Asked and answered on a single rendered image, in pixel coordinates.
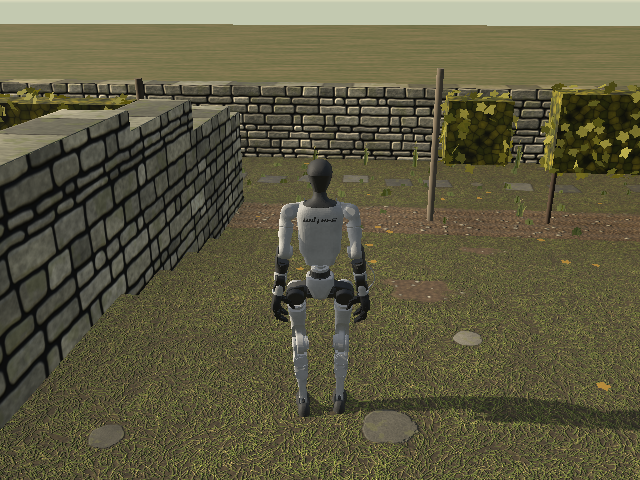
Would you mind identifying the robot head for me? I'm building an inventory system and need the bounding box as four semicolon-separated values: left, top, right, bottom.
303;159;337;208

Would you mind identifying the robot left upper arm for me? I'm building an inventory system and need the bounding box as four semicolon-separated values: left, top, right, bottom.
278;202;299;259

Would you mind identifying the left robot shin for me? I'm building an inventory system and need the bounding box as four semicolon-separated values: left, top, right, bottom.
292;337;308;403

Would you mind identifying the robot right forearm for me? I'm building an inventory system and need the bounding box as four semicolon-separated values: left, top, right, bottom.
351;244;369;296

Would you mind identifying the robot left forearm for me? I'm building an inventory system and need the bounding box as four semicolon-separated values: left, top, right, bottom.
272;245;289;296

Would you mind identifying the robot right hand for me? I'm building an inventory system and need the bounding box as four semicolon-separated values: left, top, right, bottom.
346;293;370;323

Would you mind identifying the robot right upper arm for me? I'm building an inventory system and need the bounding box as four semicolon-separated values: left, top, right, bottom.
341;202;362;259

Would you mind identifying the robot left hand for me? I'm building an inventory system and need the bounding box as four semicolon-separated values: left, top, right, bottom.
271;294;295;322

